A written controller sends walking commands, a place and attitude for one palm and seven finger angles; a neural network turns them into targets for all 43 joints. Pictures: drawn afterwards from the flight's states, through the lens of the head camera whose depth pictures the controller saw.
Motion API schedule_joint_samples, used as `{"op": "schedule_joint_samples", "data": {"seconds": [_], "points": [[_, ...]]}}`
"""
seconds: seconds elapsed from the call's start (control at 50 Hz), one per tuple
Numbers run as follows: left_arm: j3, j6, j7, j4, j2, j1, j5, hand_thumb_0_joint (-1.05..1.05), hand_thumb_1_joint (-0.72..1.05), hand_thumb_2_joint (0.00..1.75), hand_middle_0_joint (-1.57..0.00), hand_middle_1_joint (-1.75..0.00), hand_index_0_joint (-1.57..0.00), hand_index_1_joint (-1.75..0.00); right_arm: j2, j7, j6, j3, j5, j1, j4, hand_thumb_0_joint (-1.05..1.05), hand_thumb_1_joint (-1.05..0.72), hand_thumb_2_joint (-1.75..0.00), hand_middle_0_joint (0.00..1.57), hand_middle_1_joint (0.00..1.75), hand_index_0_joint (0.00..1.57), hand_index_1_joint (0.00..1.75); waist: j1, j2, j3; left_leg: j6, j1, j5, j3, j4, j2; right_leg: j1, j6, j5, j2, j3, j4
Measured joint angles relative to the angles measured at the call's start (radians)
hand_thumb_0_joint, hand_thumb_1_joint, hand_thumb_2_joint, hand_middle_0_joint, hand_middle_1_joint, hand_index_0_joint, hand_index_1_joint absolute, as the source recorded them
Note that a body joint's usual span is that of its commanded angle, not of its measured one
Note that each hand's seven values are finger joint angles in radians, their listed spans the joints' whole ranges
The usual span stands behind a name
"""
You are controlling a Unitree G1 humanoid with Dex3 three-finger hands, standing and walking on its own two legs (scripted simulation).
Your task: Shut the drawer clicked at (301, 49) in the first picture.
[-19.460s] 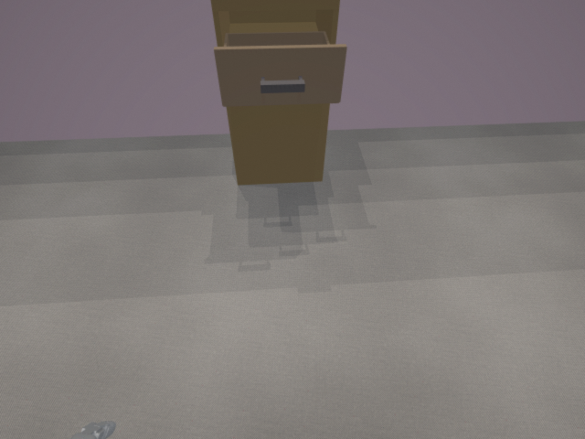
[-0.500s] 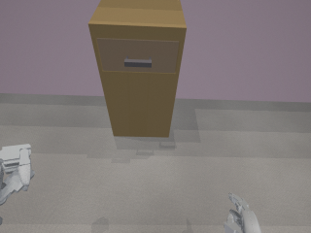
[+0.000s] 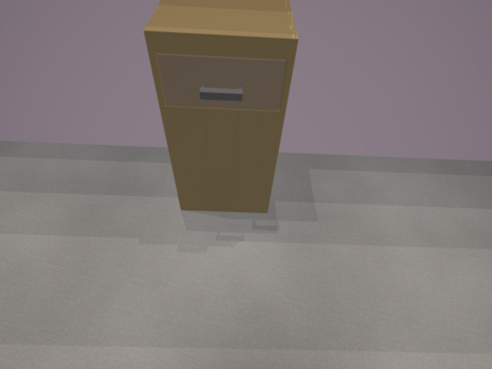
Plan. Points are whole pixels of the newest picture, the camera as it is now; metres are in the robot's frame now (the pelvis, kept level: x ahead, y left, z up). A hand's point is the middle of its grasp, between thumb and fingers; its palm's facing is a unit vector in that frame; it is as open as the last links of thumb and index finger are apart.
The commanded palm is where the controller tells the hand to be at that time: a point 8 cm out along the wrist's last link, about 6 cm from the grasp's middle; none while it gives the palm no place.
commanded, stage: let the arm hang, fingers relaxed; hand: left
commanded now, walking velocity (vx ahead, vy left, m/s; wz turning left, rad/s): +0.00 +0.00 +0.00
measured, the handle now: (221, 90) +0.90 +0.11 -0.05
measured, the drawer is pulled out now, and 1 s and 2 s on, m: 0.00 0.00 0.00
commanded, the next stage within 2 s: look to check the result in 0.80 s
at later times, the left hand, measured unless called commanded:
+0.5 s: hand out of the picture +0.02 +0.20 -0.16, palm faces +0.00 -0.96 -0.26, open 7.0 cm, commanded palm none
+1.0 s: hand out of the picture +0.06 +0.20 -0.16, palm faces -0.01 -0.96 -0.27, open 7.3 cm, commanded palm none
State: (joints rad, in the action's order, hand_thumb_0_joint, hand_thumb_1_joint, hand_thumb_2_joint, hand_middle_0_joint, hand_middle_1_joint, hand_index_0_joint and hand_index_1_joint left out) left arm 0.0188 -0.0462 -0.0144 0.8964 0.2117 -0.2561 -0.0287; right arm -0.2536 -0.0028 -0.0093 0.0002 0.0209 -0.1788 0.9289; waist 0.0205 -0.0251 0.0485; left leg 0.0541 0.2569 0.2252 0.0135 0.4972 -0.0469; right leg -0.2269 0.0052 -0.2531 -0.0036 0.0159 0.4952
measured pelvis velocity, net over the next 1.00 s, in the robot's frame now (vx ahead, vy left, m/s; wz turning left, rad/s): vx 0.01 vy -0.02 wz -0.01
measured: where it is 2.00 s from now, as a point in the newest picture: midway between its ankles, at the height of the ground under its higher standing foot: outside the picture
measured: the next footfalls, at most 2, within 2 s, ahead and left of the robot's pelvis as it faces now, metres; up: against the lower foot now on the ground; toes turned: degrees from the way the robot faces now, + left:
none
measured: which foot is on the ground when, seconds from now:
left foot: down 0.00-1.00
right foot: down 0.00-1.00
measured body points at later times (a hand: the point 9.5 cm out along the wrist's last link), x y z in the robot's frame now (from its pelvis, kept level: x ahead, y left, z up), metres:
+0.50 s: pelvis +0.00 +0.00 +0.01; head +0.01 -0.01 +0.46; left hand +0.02 +0.25 -0.14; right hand +0.01 -0.24 -0.15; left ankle +0.03 +0.08 -0.74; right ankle +0.01 -0.12 -0.74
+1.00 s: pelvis +0.01 -0.02 +0.01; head +0.03 -0.02 +0.46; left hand +0.06 +0.25 -0.14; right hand +0.03 -0.28 -0.14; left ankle +0.03 +0.08 -0.74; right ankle +0.01 -0.12 -0.74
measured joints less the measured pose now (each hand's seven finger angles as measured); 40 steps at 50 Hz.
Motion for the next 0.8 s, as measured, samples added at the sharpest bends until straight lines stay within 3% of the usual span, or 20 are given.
{"op": "schedule_joint_samples", "data": {"seconds": [0.04,0.14,0.42,0.56,0.8], "points": [[-0.032,0.012,-0.019,0.065,-0.001,-0.01,0.024,0.01,0.9,0.9,-1.02,-1.22,-1.02,-1.23,0.011,-0.006,-0.007,0.001,-0.002,-0.029,0.044,0.01,-0.91,-0.9,0.2,0.3,0.2,0.3,-0.011,-0.01,0.012,-0.004,-0.003,-0.014,-0.007,-0.02,0.006,0.011,0.004,0.021,-0.007,0.006,-0.035],[-0.032,0.026,-0.003,0.178,0.032,-0.037,0.019,0.01,0.9,0.9,-0.83,-1.01,-0.83,-1.03,0.029,-0.019,-0.018,0.01,-0.003,-0.083,0.135,0.01,-0.91,-0.9,0.2,0.3,0.2,0.3,-0.025,0.0,0.03,-0.007,-0.008,-0.035,-0.017,-0.051,0.011,0.029,0.009,0.052,-0.013,0.015,-0.09],[-0.026,0.044,-0.008,0.259,0.024,0.012,0.022,0.0,0.91,0.9,-0.32,-0.44,-0.33,-0.45,0.059,-0.026,0.0,0.013,-0.008,-0.072,0.201,0.0,-0.91,-0.9,0.2,0.3,0.2,0.3,-0.013,0.047,0.014,-0.003,-0.048,-0.054,-0.003,-0.095,0.002,0.048,0.004,0.055,-0.003,0.001,-0.097],[-0.026,0.056,-0.006,0.233,0.002,0.07,0.02,0.0,0.91,0.9,-0.23,-0.33,-0.23,-0.33,0.059,-0.024,0.012,0.016,-0.006,-0.035,0.195,0.0,-0.91,-0.9,0.2,0.3,0.2,0.3,-0.008,0.046,-0.01,-0.007,-0.061,-0.057,-0.001,-0.109,0.003,0.056,0.007,0.054,-0.004,-0.002,-0.1],[-0.029,0.064,-0.002,0.222,0.003,0.098,0.02,0.0,0.91,0.9,-0.2,-0.3,-0.21,-0.3,0.029,-0.025,0.017,0.022,-0.004,-0.012,0.197,0.0,-0.91,-0.9,0.2,0.3,0.2,0.3,-0.001,0.035,-0.014,-0.018,-0.078,-0.057,-0.002,-0.127,0.014,0.073,0.016,0.058,-0.015,-0.002,-0.124]]}}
